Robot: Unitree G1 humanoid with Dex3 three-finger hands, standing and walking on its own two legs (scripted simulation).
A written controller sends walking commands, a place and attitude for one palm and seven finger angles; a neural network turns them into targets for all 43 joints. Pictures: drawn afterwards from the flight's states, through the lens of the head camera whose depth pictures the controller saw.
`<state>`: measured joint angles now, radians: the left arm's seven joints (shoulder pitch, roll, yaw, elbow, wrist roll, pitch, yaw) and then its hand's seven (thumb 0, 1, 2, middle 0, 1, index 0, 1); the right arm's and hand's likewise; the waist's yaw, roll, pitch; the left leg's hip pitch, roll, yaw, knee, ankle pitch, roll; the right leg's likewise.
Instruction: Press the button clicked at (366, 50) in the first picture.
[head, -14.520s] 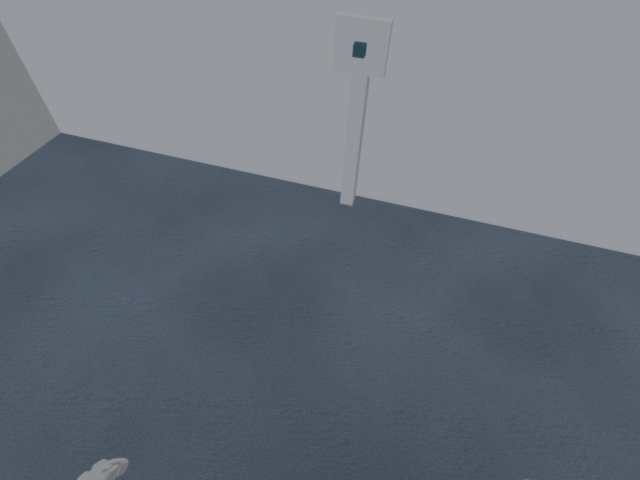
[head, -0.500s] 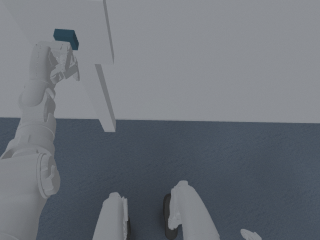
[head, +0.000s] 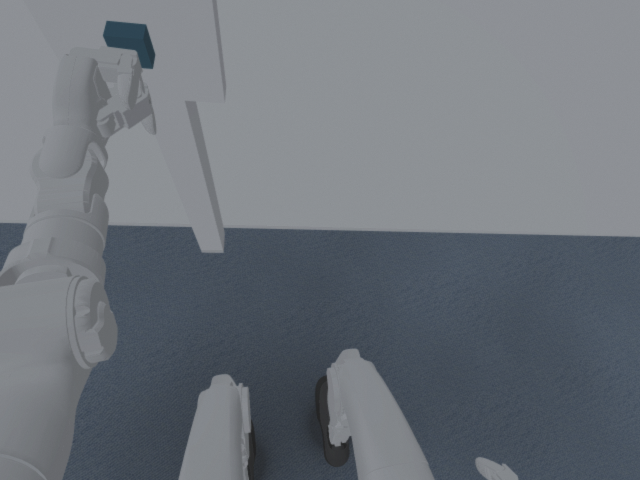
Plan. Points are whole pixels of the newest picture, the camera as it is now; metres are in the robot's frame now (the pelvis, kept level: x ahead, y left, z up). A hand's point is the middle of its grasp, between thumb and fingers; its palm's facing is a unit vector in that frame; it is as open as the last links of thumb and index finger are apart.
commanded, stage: pull the fist back off the button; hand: left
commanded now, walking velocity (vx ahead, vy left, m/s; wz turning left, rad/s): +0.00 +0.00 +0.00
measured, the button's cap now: (131, 40) +0.59 +0.15 +0.10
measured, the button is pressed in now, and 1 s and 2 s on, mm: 8 0 0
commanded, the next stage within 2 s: draw the hand back to the body in 0.82 s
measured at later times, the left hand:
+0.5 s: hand (134, 128) +0.51 +0.15 +0.06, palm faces -0.07 -1.00 -0.04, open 3.2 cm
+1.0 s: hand (126, 167) +0.45 +0.16 +0.07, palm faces -0.10 -1.00 -0.03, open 3.1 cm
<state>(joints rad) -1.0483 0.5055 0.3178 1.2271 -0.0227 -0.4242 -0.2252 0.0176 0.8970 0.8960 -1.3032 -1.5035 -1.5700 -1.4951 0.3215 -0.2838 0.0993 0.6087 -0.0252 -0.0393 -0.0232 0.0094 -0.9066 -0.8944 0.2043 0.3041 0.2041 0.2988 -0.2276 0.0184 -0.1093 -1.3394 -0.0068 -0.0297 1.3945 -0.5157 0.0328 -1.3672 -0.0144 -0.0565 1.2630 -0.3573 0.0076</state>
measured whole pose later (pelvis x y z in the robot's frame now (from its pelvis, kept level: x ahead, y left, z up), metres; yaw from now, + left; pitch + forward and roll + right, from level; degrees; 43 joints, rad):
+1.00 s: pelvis +0.08 -0.01 +0.04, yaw +1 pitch +22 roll -2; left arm -0.31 0.26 0.18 0.52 -0.19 -0.42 -0.26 0.02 0.90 0.90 -1.30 -1.50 -1.30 -1.50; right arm 0.19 -0.24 0.02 0.54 0.01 0.00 -0.01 0.01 -0.91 -0.89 0.20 0.30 0.20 0.30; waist -0.05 0.01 -0.14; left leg -1.02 -0.01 -0.03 1.24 -0.60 0.01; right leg -1.07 -0.01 -0.05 1.17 -0.48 0.00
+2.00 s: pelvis +0.11 -0.01 +0.15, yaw +1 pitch -3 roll -1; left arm 0.48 0.32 0.22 -0.41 -0.04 -0.05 0.11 0.02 0.89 0.90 -1.31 -1.50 -1.30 -1.49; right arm 0.22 -0.22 0.06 0.59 0.00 -0.12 -0.08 0.02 -0.90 -0.89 0.20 0.30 0.20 0.30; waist 0.06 0.07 -0.01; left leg -0.10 -0.01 -0.02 0.49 -0.34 0.02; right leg -0.17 -0.01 -0.03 0.47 -0.25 0.00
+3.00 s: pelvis +0.05 +0.01 +0.14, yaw +0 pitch +0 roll +0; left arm 0.61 0.38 0.38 -0.55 -0.01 -0.21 0.13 0.02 0.89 0.89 -1.31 -1.50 -1.31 -1.49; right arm 0.20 -0.22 0.00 0.55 0.00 -0.04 -0.08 0.02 -0.91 -0.90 0.20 0.30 0.20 0.30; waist 0.00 0.00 0.02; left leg -0.27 -0.04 0.03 0.53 -0.26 0.05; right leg -0.35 -0.04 0.01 0.50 -0.16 0.03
